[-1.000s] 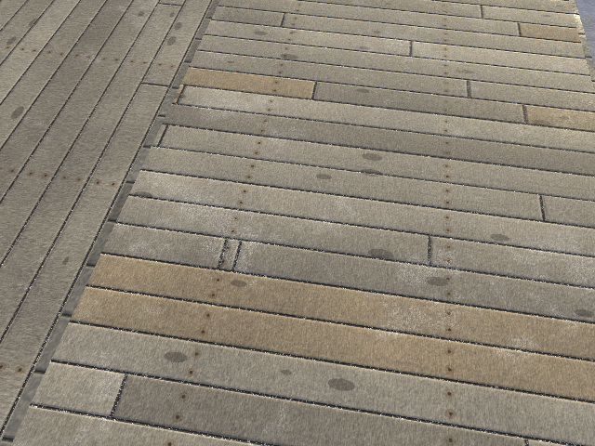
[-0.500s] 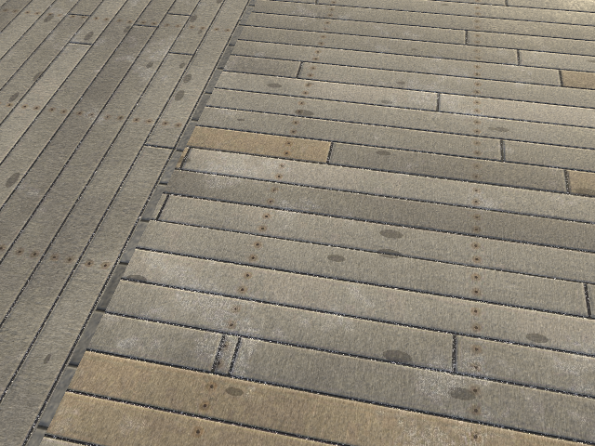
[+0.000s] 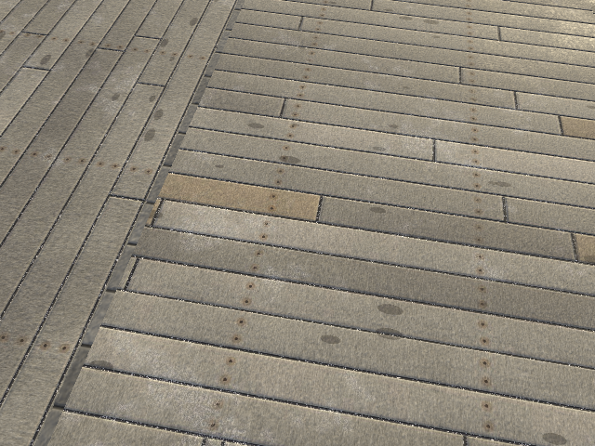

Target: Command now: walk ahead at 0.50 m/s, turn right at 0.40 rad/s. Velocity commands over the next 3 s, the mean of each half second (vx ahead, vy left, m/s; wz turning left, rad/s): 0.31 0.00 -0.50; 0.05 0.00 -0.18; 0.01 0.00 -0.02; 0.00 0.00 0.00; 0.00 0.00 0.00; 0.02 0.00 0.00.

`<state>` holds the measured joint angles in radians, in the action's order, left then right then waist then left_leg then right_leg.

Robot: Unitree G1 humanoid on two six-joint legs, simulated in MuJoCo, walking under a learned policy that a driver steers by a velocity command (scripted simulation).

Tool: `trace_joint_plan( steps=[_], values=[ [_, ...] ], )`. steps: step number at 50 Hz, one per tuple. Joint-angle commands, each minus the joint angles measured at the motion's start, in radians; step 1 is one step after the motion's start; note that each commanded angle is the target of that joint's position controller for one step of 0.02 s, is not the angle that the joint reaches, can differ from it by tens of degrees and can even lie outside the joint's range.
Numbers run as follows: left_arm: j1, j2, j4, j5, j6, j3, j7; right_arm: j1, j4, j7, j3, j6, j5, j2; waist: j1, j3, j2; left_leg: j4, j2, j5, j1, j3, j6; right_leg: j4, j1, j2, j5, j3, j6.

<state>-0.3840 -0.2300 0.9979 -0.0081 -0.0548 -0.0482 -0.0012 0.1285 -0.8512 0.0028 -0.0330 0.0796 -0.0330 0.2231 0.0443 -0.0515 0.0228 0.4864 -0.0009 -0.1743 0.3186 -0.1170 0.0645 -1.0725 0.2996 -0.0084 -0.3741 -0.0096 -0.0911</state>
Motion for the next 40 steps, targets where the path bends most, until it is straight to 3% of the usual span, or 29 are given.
trace_joint_plan(
  steps=[1, 5, 6, 9, 12, 15, 17, 18, 19, 20, 21, 22, 23, 24, 25, 26, 28, 30, 35, 40],
  values=[
    [-0.023, -0.052, -0.05, -0.02, 0.019, -0.02, -0.018, 0.113, -0.004, -0.01, -0.021, 0.016, 0.013, 0.077, -0.032, 0.024, -0.115, -0.325, -0.277, 0.005, -0.181, 0.266, 0.069, -0.073, 0.233, 0.095, 0.088, -0.037, 0.009],
    [0.067, -0.031, -0.089, -0.022, 0.045, -0.022, -0.036, 0.183, -0.039, -0.013, -0.028, 0.043, 0.023, 0.089, -0.02, 0.006, -0.097, -0.354, -0.262, 0.16, -0.196, 0.123, 0.07, -0.057, 0.324, 0.11, 0.199, -0.016, 0.028],
    [0.101, -0.031, -0.102, -0.023, 0.047, -0.022, -0.039, 0.2, -0.047, -0.014, -0.028, 0.043, 0.021, 0.087, -0.024, -0.003, -0.095, -0.357, -0.258, 0.179, -0.205, 0.094, 0.071, -0.038, 0.357, 0.114, 0.234, -0.012, 0.032],
    [0.191, -0.015, -0.143, -0.022, 0.044, -0.012, -0.043, 0.211, -0.062, -0.021, -0.022, 0.039, 0.019, 0.079, -0.018, -0.04, -0.091, -0.302, -0.228, 0.509, -0.189, -0.031, 0.068, 0.14, 0.342, 0.092, 0.318, 0.041, 0.05],
    [0.276, 0.006, -0.174, -0.022, 0.04, 0.005, -0.05, 0.227, -0.071, -0.03, -0.025, 0.031, 0.023, 0.106, -0.043, -0.028, -0.112, -0.244, -0.215, 0.633, -0.199, -0.111, 0.055, 0.348, 0.233, 0.051, 0.397, 0.118, 0.038],
    [0.264, -0.023, -0.186, -0.033, 0.04, 0.0, -0.05, 0.243, -0.082, -0.042, -0.035, 0.014, 0.025, 0.131, -0.038, 0.008, -0.134, -0.129, -0.245, 0.756, -0.285, -0.125, 0.047, 0.419, 0.169, 0.016, 0.329, 0.144, 0.003],
    [0.182, -0.054, -0.171, -0.04, 0.034, -0.013, -0.043, 0.228, -0.077, -0.052, -0.046, -0.004, 0.027, 0.151, -0.007, 0.057, -0.143, 0.032, -0.257, 0.853, -0.32, -0.125, 0.04, 0.458, 0.086, -0.028, 0.235, 0.151, -0.035],
    [0.11, -0.073, -0.153, -0.042, 0.023, -0.024, -0.037, 0.22, -0.071, -0.052, -0.05, -0.015, 0.028, 0.157, 0.02, 0.102, -0.122, 0.182, -0.252, 0.802, -0.318, -0.125, 0.029, 0.52, 0.01, -0.052, 0.242, 0.144, -0.057],
    [0.026, -0.109, -0.132, -0.05, 0.007, -0.039, -0.025, 0.22, -0.065, -0.047, -0.055, -0.024, 0.033, 0.165, 0.069, 0.158, -0.049, 0.409, -0.218, 0.602, -0.255, -0.137, -0.012, 0.644, -0.123, -0.038, 0.42, 0.096, -0.087],
    [0.018, -0.228, -0.137, -0.047, -0.001, -0.067, -0.013, 0.295, -0.026, -0.04, -0.041, -0.026, 0.023, 0.094, 0.01, 0.246, 0.14, 0.702, -0.124, -0.157, 0.003, -0.132, -0.053, 0.528, -0.368, 0.227, 0.999, -0.179, -0.156],
    [0.004, -0.295, -0.163, -0.005, 0.021, -0.09, -0.007, 0.333, 0.008, -0.035, -0.037, -0.043, 0.037, 0.083, 0.011, 0.394, 0.204, 0.964, 0.048, -0.534, 0.236, 0.014, -0.091, 0.592, -0.53, 0.415, 1.148, -0.546, -0.369],
    [0.033, -0.261, -0.186, 0.017, 0.043, -0.085, 0.0, 0.266, 0.007, -0.034, -0.039, -0.053, 0.015, 0.111, 0.022, 0.351, 0.027, 0.958, -0.021, -0.449, 0.278, 0.127, -0.091, 0.661, -0.437, 0.382, 0.927, -0.473, -0.347],
    [0.117, -0.194, -0.198, 0.016, 0.054, -0.067, 0.009, 0.206, 0.017, -0.031, -0.036, -0.053, 0.02, 0.094, 0.003, 0.215, 0.004, 0.91, -0.046, -0.356, 0.291, 0.127, -0.088, 0.712, -0.291, 0.345, 0.757, -0.389, -0.314],
    [0.171, -0.133, -0.199, 0.011, 0.057, -0.048, 0.012, 0.179, 0.012, -0.034, -0.036, -0.054, 0.016, 0.09, -0.03, 0.119, -0.036, 0.816, -0.074, -0.296, 0.268, 0.131, -0.089, 0.756, -0.173, 0.283, 0.682, -0.32, -0.254],
    [0.188, -0.106, -0.199, 0.014, 0.057, -0.04, 0.017, 0.182, 0.014, -0.036, -0.039, -0.067, 0.001, 0.096, -0.05, 0.092, -0.013, 0.749, -0.087, -0.258, 0.22, 0.135, -0.089, 0.774, -0.101, 0.24, 0.654, -0.267, -0.217],
    [0.196, -0.089, -0.198, 0.006, 0.053, -0.034, 0.016, 0.212, 0.0, -0.037, -0.04, -0.084, -0.009, 0.09, -0.062, 0.105, 0.0, 0.722, -0.081, -0.233, 0.161, 0.127, -0.089, 0.783, -0.058, 0.212, 0.651, -0.232, -0.195],
    [0.187, -0.106, -0.193, -0.009, 0.039, -0.034, 0.01, 0.241, -0.012, -0.034, -0.036, -0.103, 0.002, 0.071, -0.074, 0.142, 0.002, 0.683, -0.062, -0.21, 0.112, 0.123, -0.086, 0.786, -0.037, 0.188, 0.679, -0.197, -0.178],
    [0.179, -0.122, -0.187, -0.013, 0.034, -0.036, 0.007, 0.224, -0.011, -0.033, -0.036, -0.112, 0.007, 0.067, -0.069, 0.15, 0.018, 0.622, -0.058, -0.187, 0.116, 0.128, -0.086, 0.804, -0.042, 0.179, 0.6, -0.189, -0.163],
    [0.162, -0.118, -0.168, -0.016, 0.05, -0.029, 0.01, 0.142, -0.002, -0.036, -0.039, -0.128, 0.009, 0.081, -0.031, 0.111, 0.073, 0.44, -0.054, -0.179, 0.128, 0.137, -0.09, 0.877, -0.061, 0.173, 0.173, -0.241, -0.131],
    [0.166, -0.116, -0.145, -0.023, 0.063, -0.023, 0.015, 0.149, -0.02, -0.042, -0.032, -0.123, 0.021, 0.066, -0.023, 0.077, 0.085, 0.25, -0.011, -0.249, 0.017, 0.115, -0.064, 0.88, -0.037, 0.181, 0.048, -0.275, -0.13]
  ],
)
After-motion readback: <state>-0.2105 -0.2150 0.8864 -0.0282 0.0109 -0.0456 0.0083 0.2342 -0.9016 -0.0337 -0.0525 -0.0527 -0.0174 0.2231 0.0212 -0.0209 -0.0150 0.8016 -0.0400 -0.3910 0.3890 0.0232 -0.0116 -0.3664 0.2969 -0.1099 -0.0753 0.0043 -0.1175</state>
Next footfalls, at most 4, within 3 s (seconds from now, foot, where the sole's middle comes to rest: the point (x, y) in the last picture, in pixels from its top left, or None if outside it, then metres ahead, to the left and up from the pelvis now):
0.38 right None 0.31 -0.11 -0.77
0.90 left None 0.29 0.09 -0.77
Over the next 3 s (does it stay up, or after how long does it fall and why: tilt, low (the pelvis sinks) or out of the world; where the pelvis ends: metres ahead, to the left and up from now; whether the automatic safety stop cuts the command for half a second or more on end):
stays up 0.31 0.02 0.00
